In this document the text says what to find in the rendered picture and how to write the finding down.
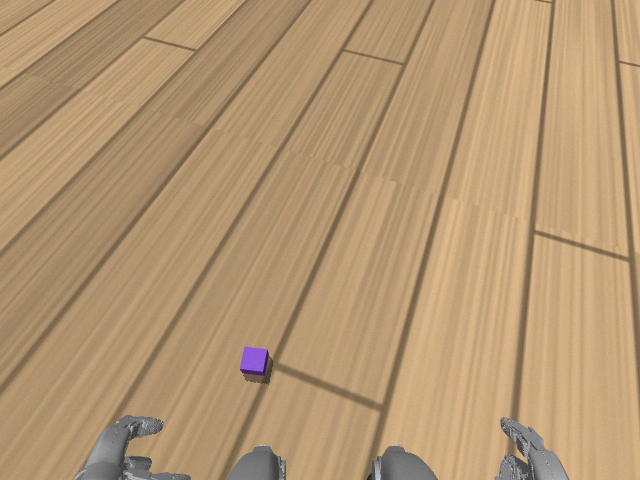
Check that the small box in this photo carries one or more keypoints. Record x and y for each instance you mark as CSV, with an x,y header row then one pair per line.
x,y
254,361

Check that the left robot arm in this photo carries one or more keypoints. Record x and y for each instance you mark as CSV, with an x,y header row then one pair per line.
x,y
100,471

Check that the right robot hand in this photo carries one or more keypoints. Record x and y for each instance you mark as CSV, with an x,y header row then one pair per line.
x,y
542,464

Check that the left robot hand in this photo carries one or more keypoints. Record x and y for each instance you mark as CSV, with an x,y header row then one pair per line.
x,y
112,444

